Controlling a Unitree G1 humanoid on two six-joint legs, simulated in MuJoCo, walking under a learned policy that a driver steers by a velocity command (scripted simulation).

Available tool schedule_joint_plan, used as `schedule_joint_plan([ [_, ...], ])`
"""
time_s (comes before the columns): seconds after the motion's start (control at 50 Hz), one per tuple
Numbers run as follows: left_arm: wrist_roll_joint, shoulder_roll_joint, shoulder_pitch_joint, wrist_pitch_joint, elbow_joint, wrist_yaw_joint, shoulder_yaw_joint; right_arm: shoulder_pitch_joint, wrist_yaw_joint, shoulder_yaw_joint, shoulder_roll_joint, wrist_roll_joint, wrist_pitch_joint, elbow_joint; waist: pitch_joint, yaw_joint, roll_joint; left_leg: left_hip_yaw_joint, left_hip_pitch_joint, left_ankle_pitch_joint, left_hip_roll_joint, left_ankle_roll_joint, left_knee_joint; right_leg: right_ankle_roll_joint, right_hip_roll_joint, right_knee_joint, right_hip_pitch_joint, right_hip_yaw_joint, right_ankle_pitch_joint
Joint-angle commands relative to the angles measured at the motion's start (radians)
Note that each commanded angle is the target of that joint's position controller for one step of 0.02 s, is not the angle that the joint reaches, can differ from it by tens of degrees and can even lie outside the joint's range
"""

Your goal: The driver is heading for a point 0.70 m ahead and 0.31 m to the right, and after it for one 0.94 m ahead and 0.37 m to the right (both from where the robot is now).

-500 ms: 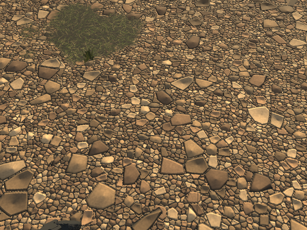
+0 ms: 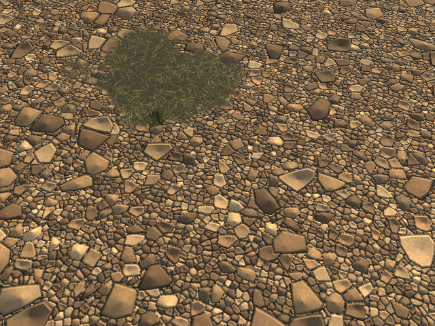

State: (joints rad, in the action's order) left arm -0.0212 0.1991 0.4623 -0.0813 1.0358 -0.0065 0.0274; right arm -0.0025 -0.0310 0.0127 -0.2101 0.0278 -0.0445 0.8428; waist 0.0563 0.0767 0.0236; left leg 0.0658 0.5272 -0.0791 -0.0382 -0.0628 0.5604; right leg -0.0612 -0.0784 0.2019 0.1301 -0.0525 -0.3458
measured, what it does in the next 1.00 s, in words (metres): walks ahead, turning right: left foot, then right foot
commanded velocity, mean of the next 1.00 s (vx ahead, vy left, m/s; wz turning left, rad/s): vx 0.50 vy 0.00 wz -0.50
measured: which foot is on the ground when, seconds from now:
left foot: up 0.00-0.02, down 0.04-0.56, up 0.58-1.00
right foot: down 0.00-0.06, up 0.08-0.56, down 0.58-1.00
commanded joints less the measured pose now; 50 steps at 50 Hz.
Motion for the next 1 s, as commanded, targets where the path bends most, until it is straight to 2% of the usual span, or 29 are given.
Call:
schedule_joint_plan([
  [0.02, -0.001, 0.175, -0.015, -0.001, -0.028, -0.007, 0.032, 0.205, 0.022, 0.045, -0.130, 0.003, -0.033, 0.010, -0.084, -0.155, -0.074, 0.017, -0.285, -0.056, 0.067, -0.051, -0.105, -0.093, 0.258, 0.309, -0.057, 0.104, 0.961],
  [0.04, 0.011, 0.157, -0.028, -0.005, -0.047, -0.003, 0.025, 0.384, 0.037, 0.064, -0.186, 0.024, -0.045, 0.054, -0.199, -0.222, -0.031, -0.095, -0.566, -0.065, -0.049, -0.089, -0.117, -0.076, 0.214, 0.541, -0.234, 0.082, 0.747],
  [0.06, 0.054, 0.042, 0.075, -0.005, -0.079, 0.006, 0.000, 0.487, 0.045, 0.096, -0.301, 0.049, -0.043, 0.058, -0.368, -0.196, 0.176, -0.531, -0.894, -0.183, -0.369, -0.195, -0.158, -0.023, 0.061, 0.919, -0.591, -0.003, 0.184],
  [0.08, 0.032, 0.130, 0.068, 0.004, -0.058, -0.005, 0.026, 0.438, 0.035, 0.091, -0.262, 0.018, -0.029, 0.051, -0.372, -0.183, 0.118, -0.707, -0.836, -0.202, -0.417, -0.214, -0.262, -0.037, 0.027, 1.058, -0.695, 0.088, -0.159],
  [0.1, 0.021, 0.151, -0.010, 0.010, -0.073, -0.005, 0.040, 0.330, 0.032, 0.074, -0.198, 0.002, -0.025, 0.037, -0.204, -0.139, 0.051, -0.546, -0.685, -0.245, -0.370, -0.181, -0.288, -0.045, 0.090, 1.073, -0.733, 0.120, -0.078],
  [0.12, 0.018, 0.124, -0.058, 0.009, -0.082, 0.002, 0.036, 0.259, 0.029, 0.059, -0.135, -0.002, -0.031, 0.027, -0.103, -0.119, 0.022, -0.418, -0.549, -0.202, -0.327, -0.153, -0.337, -0.043, 0.129, 1.030, -0.723, 0.116, -0.006],
  [0.14, 0.012, 0.104, -0.074, 0.018, -0.081, 0.007, 0.038, 0.234, 0.031, 0.051, -0.104, -0.002, -0.038, 0.031, -0.051, -0.098, 0.032, -0.318, -0.465, -0.157, -0.282, -0.115, -0.371, -0.041, 0.153, 0.989, -0.695, 0.110, 0.031],
  [0.16, -0.003, 0.096, -0.070, 0.032, -0.083, 0.015, 0.040, 0.231, 0.037, 0.045, -0.084, -0.006, -0.044, 0.043, -0.023, -0.074, 0.055, -0.238, -0.401, -0.102, -0.247, -0.088, -0.391, -0.031, 0.168, 0.963, -0.664, 0.106, 0.050],
  [0.18, -0.008, 0.077, -0.061, 0.046, -0.080, 0.024, 0.039, 0.241, 0.039, 0.043, -0.079, -0.007, -0.051, 0.050, -0.024, -0.061, 0.059, -0.187, -0.378, -0.059, -0.234, -0.079, -0.401, -0.023, 0.170, 0.960, -0.644, 0.099, 0.066],
  [0.24, -0.008, 0.057, -0.130, 0.069, -0.113, 0.039, 0.040, 0.291, 0.040, 0.050, -0.097, -0.017, -0.075, 0.073, -0.007, -0.049, 0.046, -0.078, -0.382, 0.051, -0.223, -0.079, -0.429, -0.007, 0.184, 0.937, -0.715, 0.080, 0.148],
  [0.3, -0.006, 0.057, -0.239, 0.074, -0.158, 0.049, 0.038, 0.333, 0.041, 0.050, -0.094, -0.011, -0.078, 0.091, 0.021, -0.060, 0.045, 0.015, -0.405, 0.119, -0.200, -0.075, -0.438, 0.006, 0.191, 0.839, -0.796, 0.057, 0.260],
  [0.34, -0.005, 0.049, -0.318, 0.069, -0.189, 0.056, 0.031, 0.347, 0.043, 0.048, -0.093, -0.010, -0.077, 0.099, 0.040, -0.071, 0.041, 0.070, -0.412, 0.168, -0.182, -0.070, -0.433, 0.010, 0.181, 0.704, -0.790, 0.028, 0.327],
  [0.38, -0.007, 0.039, -0.393, 0.067, -0.218, 0.063, 0.021, 0.371, 0.047, 0.050, -0.108, -0.011, -0.076, 0.106, 0.046, -0.089, 0.042, 0.110, -0.438, 0.221, -0.188, -0.067, -0.427, 0.002, 0.166, 0.579, -0.758, -0.015, 0.370],
  [0.46, -0.015, 0.057, -0.475, 0.066, -0.262, 0.070, 0.019, 0.435, 0.059, 0.057, -0.135, -0.007, -0.061, 0.132, 0.053, -0.108, 0.042, 0.158, -0.581, 0.375, -0.232, -0.061, -0.369, -0.044, 0.136, 0.460, -0.740, -0.072, 0.300],
  [0.5, -0.018, 0.073, -0.448, 0.066, -0.262, 0.066, 0.027, 0.429, 0.066, 0.062, -0.155, -0.004, -0.048, 0.132, 0.023, -0.084, 0.061, 0.190, -0.637, 0.642, -0.241, -0.052, -0.263, -0.082, 0.085, 0.435, -0.673, -0.105, 0.203],
  [0.54, -0.018, 0.102, -0.323, 0.064, -0.230, 0.057, 0.044, 0.418, 0.068, 0.072, -0.187, -0.001, -0.028, 0.127, -0.053, -0.029, 0.078, 0.207, -0.656, 0.842, -0.244, -0.048, -0.035, -0.128, 0.014, 0.412, -0.530, -0.127, 0.094],
  [0.56, -0.021, 0.125, -0.198, 0.055, -0.193, 0.048, 0.060, 0.410, 0.064, 0.074, -0.198, -0.004, -0.018, 0.119, -0.125, 0.024, 0.058, 0.216, -0.597, 0.771, -0.237, -0.035, 0.165, -0.157, -0.017, 0.342, -0.368, -0.114, 0.105],
  [0.58, -0.035, 0.203, -0.048, 0.049, -0.154, 0.033, 0.090, 0.400, 0.059, 0.071, -0.185, -0.006, -0.016, 0.092, -0.216, 0.092, -0.028, 0.221, -0.401, 0.492, -0.209, -0.001, 0.461, -0.209, 0.088, 0.269, -0.126, 0.062, 0.037],
  [0.6, -0.029, 0.322, -0.077, 0.054, -0.172, 0.021, 0.117, 0.437, 0.033, 0.048, -0.059, -0.016, -0.024, 0.016, -0.282, 0.004, -0.277, 0.169, 0.083, -0.461, 0.006, 0.066, 0.836, -0.372, 0.395, 0.204, 0.188, 0.607, 0.056],
  [0.62, -0.002, 0.314, -0.037, 0.069, -0.179, 0.017, 0.116, 0.290, 0.029, 0.064, -0.149, -0.010, -0.038, -0.019, -0.300, 0.060, -0.103, -0.062, 0.211, -0.448, 0.039, 0.064, 0.906, -0.376, 0.415, 0.082, 0.186, 0.771, 0.052],
  [0.64, 0.003, 0.283, -0.101, 0.071, -0.171, 0.008, 0.107, 0.227, 0.024, 0.059, -0.138, -0.022, -0.053, -0.044, -0.155, 0.028, -0.068, -0.089, 0.267, -0.325, -0.026, 0.051, 0.854, -0.339, 0.399, 0.063, 0.076, 0.604, 0.128],
  [0.66, 0.010, 0.227, -0.151, 0.066, -0.174, 0.006, 0.094, 0.247, 0.028, 0.057, -0.135, -0.023, -0.063, -0.033, -0.083, -0.019, -0.008, -0.086, 0.206, -0.252, -0.061, 0.048, 0.750, -0.295, 0.357, 0.050, -0.057, 0.508, 0.262],
  [0.68, 0.014, 0.196, -0.197, 0.058, -0.181, 0.004, 0.085, 0.260, 0.031, 0.059, -0.135, -0.009, -0.055, -0.021, -0.047, -0.060, 0.015, -0.090, 0.141, -0.235, -0.081, 0.056, 0.683, -0.261, 0.303, 0.044, -0.151, 0.423, 0.377],
  [0.7, 0.021, 0.171, -0.222, 0.048, -0.186, 0.001, 0.076, 0.289, 0.031, 0.058, -0.128, 0.010, -0.036, -0.018, -0.054, -0.090, 0.004, -0.094, 0.072, -0.228, -0.089, 0.071, 0.640, -0.247, 0.265, 0.035, -0.211, 0.365, 0.453],
  [0.74, 0.027, 0.173, -0.203, 0.026, -0.182, 0.004, 0.072, 0.295, 0.024, 0.056, -0.111, 0.022, -0.001, -0.025, -0.065, -0.109, -0.007, -0.084, 0.032, -0.231, -0.086, 0.096, 0.579, -0.243, 0.226, 0.028, -0.255, 0.319, 0.537],
  [0.78, 0.025, 0.203, -0.164, 0.017, -0.176, 0.007, 0.078, 0.244, 0.019, 0.053, -0.100, 0.021, 0.014, -0.048, -0.051, -0.100, -0.024, -0.068, 0.061, -0.176, -0.082, 0.114, 0.504, -0.233, 0.201, 0.012, -0.279, 0.301, 0.528],
  [0.84, 0.023, 0.209, -0.093, 0.019, -0.169, 0.009, 0.079, 0.110, 0.017, 0.051, -0.110, 0.017, 0.019, -0.098, -0.016, -0.054, -0.053, -0.062, 0.145, -0.063, -0.076, 0.128, 0.370, -0.204, 0.186, -0.003, -0.251, 0.321, 0.492],
  [0.92, 0.019, 0.212, -0.018, 0.023, -0.164, 0.005, 0.078, -0.017, 0.010, 0.042, -0.112, 0.011, 0.014, -0.148, -0.014, -0.003, -0.076, -0.069, 0.184, 0.039, -0.043, 0.121, 0.219, -0.178, 0.180, 0.030, -0.160, 0.347, 0.528],
  [1.0, 0.007, 0.221, 0.029, 0.027, -0.162, -0.005, 0.078, -0.116, 0.005, 0.031, -0.118, 0.002, -0.001, -0.199, -0.004, 0.028, -0.092, -0.066, 0.164, 0.039, 0.002, 0.098, 0.093, -0.171, 0.198, 0.089, -0.086, 0.389, 0.619],
])
Velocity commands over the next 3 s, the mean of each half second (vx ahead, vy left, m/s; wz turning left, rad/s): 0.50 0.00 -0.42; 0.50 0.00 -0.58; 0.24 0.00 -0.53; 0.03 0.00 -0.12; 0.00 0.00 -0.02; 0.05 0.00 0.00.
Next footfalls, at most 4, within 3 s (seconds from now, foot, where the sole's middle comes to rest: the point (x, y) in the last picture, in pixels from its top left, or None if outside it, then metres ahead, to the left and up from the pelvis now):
0.04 left None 0.19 0.10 -0.77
0.58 right None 0.44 -0.13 -0.77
1.12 left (286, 224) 0.81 -0.14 -0.77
1.56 right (344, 268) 0.66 -0.32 -0.77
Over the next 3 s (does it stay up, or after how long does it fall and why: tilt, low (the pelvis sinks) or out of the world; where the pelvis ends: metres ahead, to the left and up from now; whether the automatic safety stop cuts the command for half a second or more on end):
stays up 0.72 -0.22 0.01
